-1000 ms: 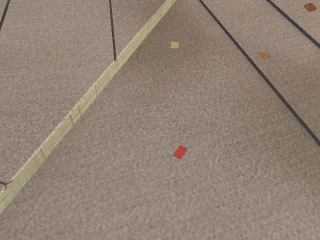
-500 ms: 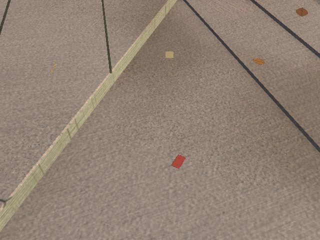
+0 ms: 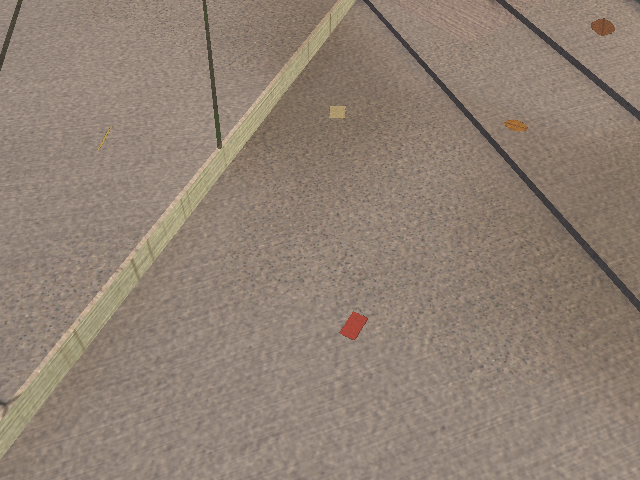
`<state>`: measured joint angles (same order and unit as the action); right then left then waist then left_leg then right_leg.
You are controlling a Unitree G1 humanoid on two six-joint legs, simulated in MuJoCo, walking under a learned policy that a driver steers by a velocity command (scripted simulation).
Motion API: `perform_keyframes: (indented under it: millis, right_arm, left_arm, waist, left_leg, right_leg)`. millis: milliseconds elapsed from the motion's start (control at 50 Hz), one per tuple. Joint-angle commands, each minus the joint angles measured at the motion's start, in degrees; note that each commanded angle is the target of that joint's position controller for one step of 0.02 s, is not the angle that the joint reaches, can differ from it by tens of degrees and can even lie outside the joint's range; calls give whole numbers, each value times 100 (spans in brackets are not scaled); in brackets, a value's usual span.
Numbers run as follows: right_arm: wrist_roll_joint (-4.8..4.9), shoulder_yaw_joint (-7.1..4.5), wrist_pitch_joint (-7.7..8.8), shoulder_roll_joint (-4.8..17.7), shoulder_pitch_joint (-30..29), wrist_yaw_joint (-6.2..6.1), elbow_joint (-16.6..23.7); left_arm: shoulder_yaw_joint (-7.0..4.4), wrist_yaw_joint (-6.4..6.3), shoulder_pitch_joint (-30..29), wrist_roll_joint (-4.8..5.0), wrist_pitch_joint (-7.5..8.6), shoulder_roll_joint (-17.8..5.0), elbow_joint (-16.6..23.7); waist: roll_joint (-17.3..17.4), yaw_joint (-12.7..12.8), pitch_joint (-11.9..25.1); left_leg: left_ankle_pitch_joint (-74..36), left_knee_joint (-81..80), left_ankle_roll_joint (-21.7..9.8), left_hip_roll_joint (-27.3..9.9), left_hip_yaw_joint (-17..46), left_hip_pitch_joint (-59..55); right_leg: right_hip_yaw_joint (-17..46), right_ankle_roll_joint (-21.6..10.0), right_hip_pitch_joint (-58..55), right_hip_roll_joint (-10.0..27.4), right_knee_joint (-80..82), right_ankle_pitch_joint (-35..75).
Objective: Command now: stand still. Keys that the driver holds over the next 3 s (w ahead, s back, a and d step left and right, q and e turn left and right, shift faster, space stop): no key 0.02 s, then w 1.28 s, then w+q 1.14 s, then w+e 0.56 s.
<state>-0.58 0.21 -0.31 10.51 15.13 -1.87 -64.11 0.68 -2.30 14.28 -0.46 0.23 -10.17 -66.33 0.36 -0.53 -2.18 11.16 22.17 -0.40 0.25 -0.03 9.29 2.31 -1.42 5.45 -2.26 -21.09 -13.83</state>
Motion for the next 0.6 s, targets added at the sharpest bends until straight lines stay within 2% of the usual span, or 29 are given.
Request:
perform_keyframes:
  millis: [20, 40, 80, 100, 120, 140, 160, 180, 220, 260, 280, 300, 320, 340, 360, 380, 400, 420, 440, 500, 540, 600]
  right_arm:
    - [-1, -68, 29, 481, 311, -22, 34]
    - [-9, -59, 25, 448, 359, -20, 6]
    - [-32, -116, -10, 530, 352, -3, 45]
    - [-62, -134, -28, 530, 302, 21, 105]
    - [-94, -135, -32, 487, 167, 50, 197]
    - [-122, -108, -6, 331, 23, 82, 305]
    - [-173, -77, 46, 183, -73, 113, 404]
    - [-198, -87, 113, 214, -211, 133, 512]
    - [-152, -150, 244, 373, -260, 193, 662]
    - [-76, -172, 353, 303, 120, 239, 640]
    - [-30, -189, 389, 222, 671, 231, 450]
    - [-24, -253, 409, 306, 1312, 198, 204]
    - [-109, -365, 464, 714, 2045, 135, 68]
    - [-37, -514, 412, 1318, 2723, 146, -130]
    - [-55, -431, 364, 954, 2153, 131, -24]
    - [-69, -374, 403, 770, 1543, 164, 222]
    - [-76, -349, 456, 702, 1194, 175, 353]
    - [-61, -306, 514, 604, 1106, 162, 394]
    - [-52, -263, 561, 493, 1136, 151, 359]
    - [-23, -193, 624, 402, 1689, 125, 127]
    - [-33, -153, 628, 393, 1836, 113, 84]
    - [-40, -106, 635, 378, 1833, 84, 85]
  left_arm:
    - [-64, -18, 328, 0, 27, -500, 39]
    - [-58, -17, 398, -8, 24, -476, 17]
    - [-149, -15, 489, -14, -20, -670, 33]
    - [-198, 0, 545, -26, -55, -757, 67]
    - [-232, 13, 700, -33, -75, -786, 81]
    - [-270, 16, 927, -35, -75, -835, 53]
    - [-323, 14, 1092, -45, -62, -917, 23]
    - [-352, 22, 1125, -60, -31, -907, 34]
    - [-400, 51, 1010, -103, 58, -943, 123]
    - [-429, 73, 678, -46, 128, -931, 238]
    - [-427, 87, 409, -3, 146, -871, 328]
    - [-409, 97, 254, -22, 184, -755, 424]
    - [-310, 137, 118, -47, 261, -400, 571]
    - [-288, 193, 91, -78, 313, -291, 819]
    - [-363, 241, -59, -232, 315, -656, 847]
    - [-344, 311, -117, -206, 348, -522, 843]
    - [-314, 362, -18, -140, 390, -385, 789]
    - [-335, 398, -9, -149, 399, -400, 777]
    - [-346, 421, 23, -170, 371, -418, 760]
    - [-367, 424, -222, -158, 273, -398, 887]
    - [-335, 423, -767, -140, 237, -333, 1124]
    - [-245, 432, -1588, -89, 230, -207, 1478]
  waist:
    - [-55, 7, -172]
    - [-65, 16, -52]
    - [-221, 43, -173]
    - [-343, 82, -379]
    - [-433, 181, -662]
    - [-672, 283, -831]
    - [-923, 326, -920]
    - [-922, 360, -986]
    - [-758, 260, -858]
    - [-742, -61, -785]
    - [-620, -359, -701]
    - [-280, -593, -583]
    - [880, -867, -314]
    - [1921, -874, -150]
    - [887, -496, -642]
    - [345, -259, -874]
    - [206, -90, -827]
    - [166, -3, -726]
    - [212, 36, -616]
    - [385, 16, -411]
    - [428, -62, -472]
    - [490, -168, -665]
  left_leg:
    - [-570, -289, -154, -519, 484, -70]
    - [-135, -303, -160, -460, 452, -109]
    - [1288, 57, -260, -161, 250, 154]
    - [1991, 280, -327, -42, 190, 524]
    - [2301, 557, -357, 43, 146, 1010]
    - [2135, 1014, -342, 154, -41, 1423]
    - [1657, 1522, -319, 153, -309, 1723]
    - [1362, 1871, -329, -26, -286, 1869]
    - [1514, 2019, -380, -182, -166, 1958]
    - [1169, 1173, -452, -135, -310, 1033]
    - [771, 553, -463, 75, -497, -39]
    - [708, 197, -441, 136, -350, -1089]
    - [1722, -757, -564, -991, 1304, -1886]
    - [2895, -1577, -1077, -2130, 3543, -2120]
    - [3185, -1581, -1185, -2212, 3550, -1485]
    - [2787, -1568, -1137, -1999, 3031, -1025]
    - [1990, -1621, -1052, -1734, 2450, -858]
    - [1273, -1646, -992, -1558, 2006, -851]
    - [531, -1616, -919, -1361, 1576, -919]
    - [-1776, -1309, -873, -1165, 835, -1300]
    - [-2481, -1290, -886, -1084, 578, -1227]
    - [-2926, -1355, -857, -940, 304, -934]
  right_leg:
    - [511, -160, 418, 630, 401, 774]
    - [504, -180, 390, 587, 464, 285]
    - [582, -366, 590, 466, 446, -1405]
    - [786, -516, 758, 525, 515, -2357]
    - [1119, -679, 817, 703, 682, -3020]
    - [1621, -871, 700, 1031, 946, -3428]
    - [2149, -1094, 529, 1460, 1216, -3574]
    - [2446, -1253, 548, 1743, 1370, -3326]
    - [2355, -1297, 395, 1798, 1341, -2641]
    - [1789, -1105, 861, 1518, 1039, -2128]
    - [1362, -937, 1462, 1212, 707, -1909]
    - [974, -782, 2090, 876, 71, -1604]
    - [104, -536, 2746, 243, -1700, -1191]
    - [-467, -409, 3689, -241, -3153, -1788]
    - [-144, -480, 3859, 202, -4048, -1533]
    - [-32, -501, 3852, 430, -4260, -914]
    - [-27, -448, 3656, 571, -4211, -440]
    - [-85, -388, 3525, 646, -4106, -149]
    - [-185, -312, 3437, 658, -4031, 45]
    - [-506, -186, 3649, 548, -3948, 256]
    - [-690, -120, 3739, 476, -3575, 405]
    - [-945, -107, 3387, 320, -2384, 767]
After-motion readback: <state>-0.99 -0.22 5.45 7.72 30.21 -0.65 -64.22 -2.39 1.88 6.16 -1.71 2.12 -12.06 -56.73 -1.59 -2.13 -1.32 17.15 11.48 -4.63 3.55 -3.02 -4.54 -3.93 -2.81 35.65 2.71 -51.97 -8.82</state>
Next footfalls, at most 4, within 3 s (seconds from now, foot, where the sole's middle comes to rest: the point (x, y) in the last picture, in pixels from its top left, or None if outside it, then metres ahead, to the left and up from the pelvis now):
0.76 right None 0.44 -0.03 -0.78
1.32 left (278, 379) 0.75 0.13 -0.78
1.84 right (339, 271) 1.07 -0.02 -0.78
2.38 left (236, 238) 1.20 0.26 -0.78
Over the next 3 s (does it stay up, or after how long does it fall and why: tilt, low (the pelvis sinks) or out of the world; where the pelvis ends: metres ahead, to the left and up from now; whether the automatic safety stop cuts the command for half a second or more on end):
stays up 1.44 0.32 -0.02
